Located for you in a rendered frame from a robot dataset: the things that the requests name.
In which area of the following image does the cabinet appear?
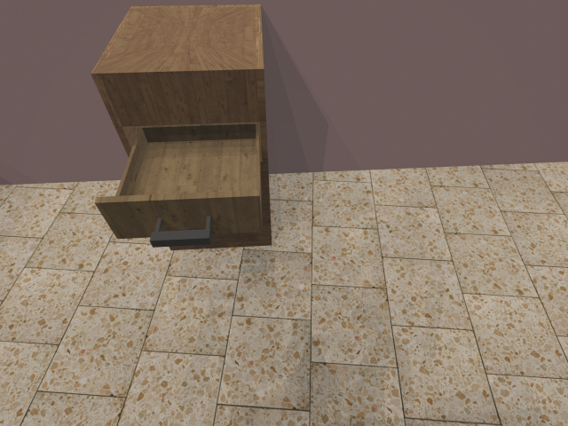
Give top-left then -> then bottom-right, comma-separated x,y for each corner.
91,4 -> 272,250

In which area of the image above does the drawer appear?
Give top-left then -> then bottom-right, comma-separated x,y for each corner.
95,122 -> 263,239

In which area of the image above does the handle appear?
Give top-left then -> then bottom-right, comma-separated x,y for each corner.
150,217 -> 212,248

